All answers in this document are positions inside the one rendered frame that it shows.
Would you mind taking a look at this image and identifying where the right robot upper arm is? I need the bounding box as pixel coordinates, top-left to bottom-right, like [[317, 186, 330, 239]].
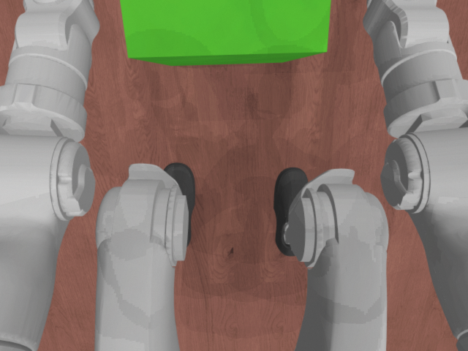
[[380, 127, 468, 351]]

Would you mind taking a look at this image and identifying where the carton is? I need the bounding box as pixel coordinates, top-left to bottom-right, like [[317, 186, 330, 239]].
[[120, 0, 331, 66]]

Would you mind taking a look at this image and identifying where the left robot upper arm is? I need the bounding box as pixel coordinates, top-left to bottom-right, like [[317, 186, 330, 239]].
[[0, 135, 95, 351]]

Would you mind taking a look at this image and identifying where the right robot shin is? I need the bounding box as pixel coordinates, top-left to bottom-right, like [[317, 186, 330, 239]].
[[284, 169, 389, 256]]

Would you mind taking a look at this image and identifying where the left robot foot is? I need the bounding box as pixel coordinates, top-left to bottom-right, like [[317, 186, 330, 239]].
[[164, 162, 195, 246]]

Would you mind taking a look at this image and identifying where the robot right forearm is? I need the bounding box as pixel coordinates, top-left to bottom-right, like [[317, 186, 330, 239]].
[[363, 0, 468, 138]]

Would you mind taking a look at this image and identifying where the robot left forearm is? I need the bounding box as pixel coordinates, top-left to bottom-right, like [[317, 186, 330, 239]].
[[0, 0, 100, 143]]

